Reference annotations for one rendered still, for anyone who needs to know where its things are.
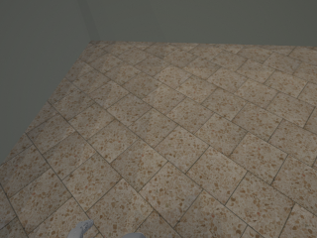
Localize robot left hand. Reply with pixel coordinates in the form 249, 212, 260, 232
66, 219, 94, 238

